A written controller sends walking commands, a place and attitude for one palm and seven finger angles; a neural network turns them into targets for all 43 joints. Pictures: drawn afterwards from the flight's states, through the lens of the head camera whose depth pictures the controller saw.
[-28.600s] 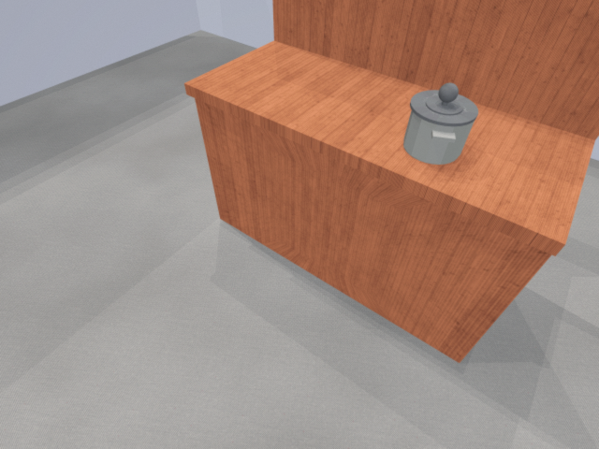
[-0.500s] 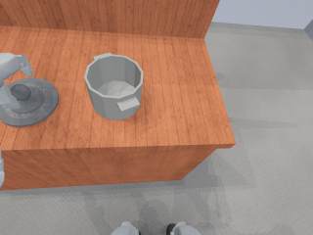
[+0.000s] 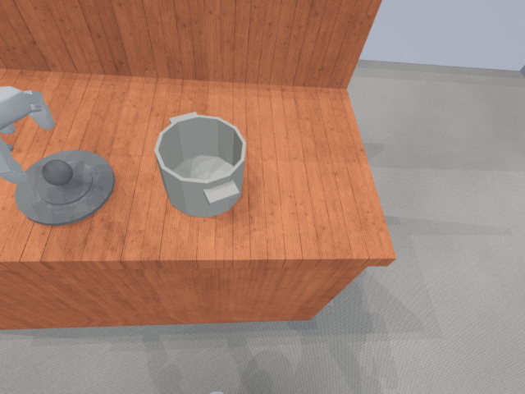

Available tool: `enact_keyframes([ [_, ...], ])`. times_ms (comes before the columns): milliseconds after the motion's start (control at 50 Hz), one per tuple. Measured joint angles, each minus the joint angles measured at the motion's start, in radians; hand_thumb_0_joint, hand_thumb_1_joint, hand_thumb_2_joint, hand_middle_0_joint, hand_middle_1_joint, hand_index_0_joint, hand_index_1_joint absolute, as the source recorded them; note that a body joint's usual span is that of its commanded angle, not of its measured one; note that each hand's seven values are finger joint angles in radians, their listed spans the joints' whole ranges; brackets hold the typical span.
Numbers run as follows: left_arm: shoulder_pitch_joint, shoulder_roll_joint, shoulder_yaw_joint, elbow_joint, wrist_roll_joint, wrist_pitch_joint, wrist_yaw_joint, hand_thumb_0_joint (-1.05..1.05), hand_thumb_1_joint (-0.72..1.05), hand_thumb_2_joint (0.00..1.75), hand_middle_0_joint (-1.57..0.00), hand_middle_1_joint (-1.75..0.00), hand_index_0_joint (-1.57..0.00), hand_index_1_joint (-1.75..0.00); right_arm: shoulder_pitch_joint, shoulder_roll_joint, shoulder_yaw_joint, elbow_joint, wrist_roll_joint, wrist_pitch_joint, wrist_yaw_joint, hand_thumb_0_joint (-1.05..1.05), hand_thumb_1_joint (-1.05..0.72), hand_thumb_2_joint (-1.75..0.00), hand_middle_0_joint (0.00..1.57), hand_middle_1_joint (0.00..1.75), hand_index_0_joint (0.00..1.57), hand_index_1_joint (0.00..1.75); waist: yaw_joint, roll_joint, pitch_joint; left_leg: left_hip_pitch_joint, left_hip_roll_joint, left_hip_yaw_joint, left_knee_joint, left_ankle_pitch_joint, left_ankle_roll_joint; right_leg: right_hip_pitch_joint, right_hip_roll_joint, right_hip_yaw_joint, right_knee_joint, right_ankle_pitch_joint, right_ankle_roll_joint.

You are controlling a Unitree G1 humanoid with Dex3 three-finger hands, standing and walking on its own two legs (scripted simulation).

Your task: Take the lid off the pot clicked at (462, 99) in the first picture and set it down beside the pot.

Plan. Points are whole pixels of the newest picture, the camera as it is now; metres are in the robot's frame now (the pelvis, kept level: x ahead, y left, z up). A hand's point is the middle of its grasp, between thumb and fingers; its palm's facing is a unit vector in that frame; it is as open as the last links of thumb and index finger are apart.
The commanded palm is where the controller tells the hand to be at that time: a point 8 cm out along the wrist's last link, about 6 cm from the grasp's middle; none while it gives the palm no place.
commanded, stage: raise the empty hand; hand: left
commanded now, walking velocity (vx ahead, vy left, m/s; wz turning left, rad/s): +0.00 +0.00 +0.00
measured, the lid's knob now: (57, 172) +0.48 +0.35 -0.02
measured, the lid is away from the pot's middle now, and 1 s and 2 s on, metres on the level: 0.25 0.25 0.25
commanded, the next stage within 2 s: draw the hand back to the body in 0.56 s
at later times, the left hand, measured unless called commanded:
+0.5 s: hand out of the picture +0.44 +0.36 +0.14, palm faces -0.39 -0.11 -0.91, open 11.0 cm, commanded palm +0.48 +0.34 +0.20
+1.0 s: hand out of the picture +0.44 +0.35 +0.13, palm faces -0.37 -0.11 -0.92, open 11.0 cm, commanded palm +0.42 +0.34 +0.20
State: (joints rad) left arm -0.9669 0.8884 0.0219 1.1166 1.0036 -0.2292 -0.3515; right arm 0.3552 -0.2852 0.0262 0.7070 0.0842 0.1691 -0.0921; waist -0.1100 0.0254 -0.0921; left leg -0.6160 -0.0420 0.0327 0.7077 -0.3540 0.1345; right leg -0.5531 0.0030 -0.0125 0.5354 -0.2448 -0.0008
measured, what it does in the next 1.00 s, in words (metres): stands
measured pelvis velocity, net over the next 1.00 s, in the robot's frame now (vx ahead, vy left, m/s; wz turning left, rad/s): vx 0.01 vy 0.00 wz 0.02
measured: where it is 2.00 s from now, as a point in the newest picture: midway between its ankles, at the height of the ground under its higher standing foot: outside the picture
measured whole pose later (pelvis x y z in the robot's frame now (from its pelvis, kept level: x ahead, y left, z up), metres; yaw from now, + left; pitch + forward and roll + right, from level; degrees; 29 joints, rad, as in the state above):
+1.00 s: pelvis +0.01 +0.00 +0.01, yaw +1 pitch +12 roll -4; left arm -0.90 0.87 0.05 0.98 0.97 -0.20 -0.41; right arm 0.32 -0.28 0.02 0.67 0.08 0.18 -0.06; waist -0.09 0.03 -0.06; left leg -0.47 -0.06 0.03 0.57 -0.30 0.14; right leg -0.42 -0.02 -0.01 0.42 -0.20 0.00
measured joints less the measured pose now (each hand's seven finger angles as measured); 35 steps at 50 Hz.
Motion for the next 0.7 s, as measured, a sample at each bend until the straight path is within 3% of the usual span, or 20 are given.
enact_keyframes([
  [180,-0.029,-0.018,-0.035,-0.002,-0.015,0.016,-0.018,0.0,0.03,0.58,-0.34,-0.91,-0.34,-0.91,-0.023,-0.003,0.003,-0.001,0.004,-0.007,0.004,0.0,-0.9,-0.9,0.2,0.3,0.21,0.3,0.015,-0.002,0.004,0.044,-0.008,-0.002,-0.035,0.016,0.001,0.043,-0.007,0.0,-0.029,0.011,0.003],
  [340,-0.054,-0.004,-0.03,0.001,-0.008,0.024,-0.033,0.0,0.03,0.58,-0.34,-0.91,-0.34,-0.91,-0.029,-0.001,0.011,-0.009,0.004,-0.023,0.0,0.0,-0.9,-0.9,0.2,0.3,0.21,0.3,0.01,-0.003,0.012,0.07,-0.009,0.001,-0.06,0.027,0.0,0.067,-0.008,0.004,-0.052,0.023,0.006],
  [520,-0.111,0.001,-0.076,0.018,-0.005,0.05,-0.064,0.0,0.03,0.58,-0.34,-0.91,-0.34,-0.91,-0.009,-0.004,0.009,0.008,0.006,-0.032,0.002,0.0,-0.9,-0.9,0.2,0.3,0.21,0.3,0.013,0.0,0.019,0.087,-0.014,-0.002,-0.082,0.036,0.0,0.084,-0.012,0.001,-0.071,0.027,0.001],
  [700,-0.119,0.012,-0.056,0.034,0.004,0.042,-0.065,0.0,0.03,0.58,-0.34,-0.91,-0.34,-0.91,-0.001,-0.007,0.006,0.008,0.005,-0.027,0.005,0.0,-0.9,-0.9,0.2,0.3,0.21,0.3,-0.001,-0.001,0.021,0.087,-0.012,0.003,-0.089,0.035,0.0,0.08,-0.01,0.008,-0.076,0.029,0.002],
])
